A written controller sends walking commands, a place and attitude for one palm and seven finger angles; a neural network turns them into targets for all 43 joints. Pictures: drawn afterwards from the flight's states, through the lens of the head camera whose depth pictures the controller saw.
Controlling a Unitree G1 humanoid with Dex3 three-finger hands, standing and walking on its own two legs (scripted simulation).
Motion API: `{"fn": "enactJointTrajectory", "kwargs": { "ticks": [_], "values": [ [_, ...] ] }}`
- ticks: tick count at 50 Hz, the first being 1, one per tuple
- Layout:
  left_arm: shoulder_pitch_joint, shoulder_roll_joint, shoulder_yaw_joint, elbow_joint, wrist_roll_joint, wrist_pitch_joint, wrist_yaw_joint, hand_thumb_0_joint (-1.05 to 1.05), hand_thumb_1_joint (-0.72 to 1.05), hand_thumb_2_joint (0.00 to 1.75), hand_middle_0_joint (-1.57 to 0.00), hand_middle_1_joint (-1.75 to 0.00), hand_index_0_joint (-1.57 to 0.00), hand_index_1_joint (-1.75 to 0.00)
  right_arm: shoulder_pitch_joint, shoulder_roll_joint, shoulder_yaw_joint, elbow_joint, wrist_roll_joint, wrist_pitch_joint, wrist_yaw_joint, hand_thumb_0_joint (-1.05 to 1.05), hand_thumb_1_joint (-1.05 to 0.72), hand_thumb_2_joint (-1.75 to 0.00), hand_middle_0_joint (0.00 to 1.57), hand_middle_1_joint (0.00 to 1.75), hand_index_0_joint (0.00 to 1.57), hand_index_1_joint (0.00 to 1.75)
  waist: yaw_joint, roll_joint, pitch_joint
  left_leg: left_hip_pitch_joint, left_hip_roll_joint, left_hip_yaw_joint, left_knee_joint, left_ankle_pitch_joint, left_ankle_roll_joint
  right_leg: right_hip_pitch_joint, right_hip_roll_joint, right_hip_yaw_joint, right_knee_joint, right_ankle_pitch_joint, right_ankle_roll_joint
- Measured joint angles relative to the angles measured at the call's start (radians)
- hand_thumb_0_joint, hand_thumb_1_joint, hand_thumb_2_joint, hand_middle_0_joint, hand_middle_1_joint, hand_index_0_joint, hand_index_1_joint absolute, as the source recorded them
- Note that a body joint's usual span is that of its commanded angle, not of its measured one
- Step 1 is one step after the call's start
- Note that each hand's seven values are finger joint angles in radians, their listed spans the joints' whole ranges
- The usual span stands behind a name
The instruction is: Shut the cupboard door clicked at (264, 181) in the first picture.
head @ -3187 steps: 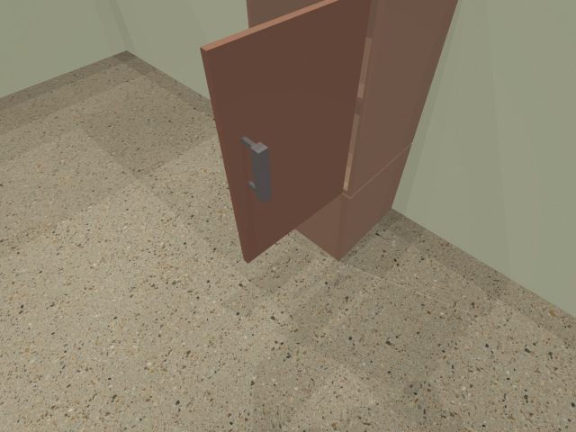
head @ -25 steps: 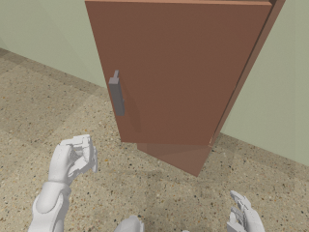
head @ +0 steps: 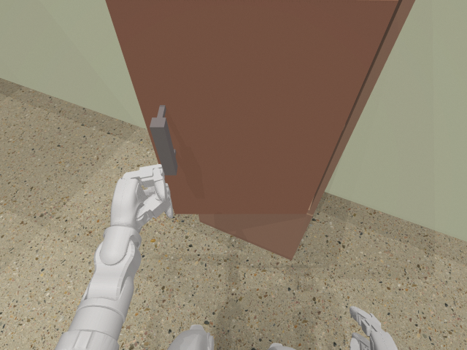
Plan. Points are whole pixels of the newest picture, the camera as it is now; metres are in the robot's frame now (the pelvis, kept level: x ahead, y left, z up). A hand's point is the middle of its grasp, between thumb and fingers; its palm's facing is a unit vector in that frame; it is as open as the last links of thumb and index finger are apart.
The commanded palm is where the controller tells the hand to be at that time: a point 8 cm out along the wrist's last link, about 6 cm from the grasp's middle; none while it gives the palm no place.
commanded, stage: bring the fist close to the handle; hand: left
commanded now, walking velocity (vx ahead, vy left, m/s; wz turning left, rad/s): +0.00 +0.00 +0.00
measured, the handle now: (166, 141) +0.49 +0.15 +0.06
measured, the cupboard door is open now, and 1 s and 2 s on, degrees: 25 23 10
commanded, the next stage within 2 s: push the door shut along its arc in 0.62 s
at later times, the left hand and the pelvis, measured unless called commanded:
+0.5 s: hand (182, 181) +0.39 +0.11 +0.06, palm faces +0.02 -1.00 -0.01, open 3.1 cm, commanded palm +0.36 +0.16 +0.07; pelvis +0.00 +0.00 +0.00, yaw -1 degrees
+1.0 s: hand (183, 167) +0.42 +0.11 +0.07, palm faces -0.04 -1.00 -0.02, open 3.1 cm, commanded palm +0.40 +0.16 +0.07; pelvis -0.01 -0.01 -0.01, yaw +0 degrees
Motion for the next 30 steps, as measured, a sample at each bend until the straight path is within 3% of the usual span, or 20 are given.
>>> {"fn": "enactJointTrajectory", "kwargs": {
  "ticks": [15, 30],
  "values": [
    [-0.231, -0.024, 0.025, 0.258, 0.046, -0.043, 0.079, 0.02, 0.9, 0.9, -1.3, -1.5, -1.3, -1.5, 0.035, 0.004, -0.01, 0.03, -0.016, 0.038, 0.027, 0.01, -0.91, -0.9, 0.21, 0.3, 0.2, 0.3, -0.03, 0.0, -0.011, -0.033, 0.006, 0.004, 0.004, 0.008, -0.002, -0.039, 0.005, 0.004, 0.01, 0.008, -0.003],
    [-0.203, -0.019, 0.037, 0.275, 0.042, -0.096, 0.074, 0.02, 0.9, 0.9, -1.3, -1.5, -1.3, -1.5, 0.068, -0.004, -0.024, 0.042, -0.013, 0.061, 0.031, 0.01, -0.91, -0.9, 0.2, 0.3, 0.2, 0.3, -0.03, -0.001, -0.005, -0.019, 0.01, 0.01, -0.014, 0.018, -0.006, -0.031, 0.009, 0.011, -0.001, 0.016, -0.007]
  ]
}}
